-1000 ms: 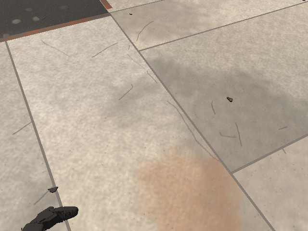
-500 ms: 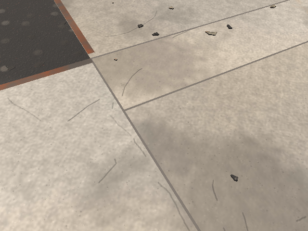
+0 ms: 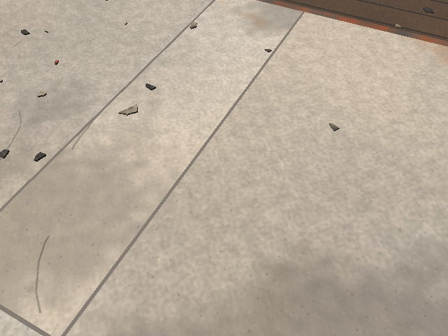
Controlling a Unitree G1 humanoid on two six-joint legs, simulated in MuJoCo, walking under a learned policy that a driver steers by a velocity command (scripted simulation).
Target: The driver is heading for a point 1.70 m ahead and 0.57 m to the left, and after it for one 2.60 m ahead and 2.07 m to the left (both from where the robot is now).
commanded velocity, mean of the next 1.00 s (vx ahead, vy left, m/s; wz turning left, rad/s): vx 0.17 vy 0.00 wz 0.49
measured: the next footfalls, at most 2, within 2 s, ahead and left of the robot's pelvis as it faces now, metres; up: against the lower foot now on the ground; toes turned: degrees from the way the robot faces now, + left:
right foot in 0.18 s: +0.36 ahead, -0.11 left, +0.00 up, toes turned -3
left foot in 0.62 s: +0.31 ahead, +0.15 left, +0.00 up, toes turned +21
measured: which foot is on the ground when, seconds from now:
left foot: down 0.00-0.18, up 0.20-0.60, down 0.62-1.00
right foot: up 0.00-0.16, down 0.18-0.62, up 0.64-1.00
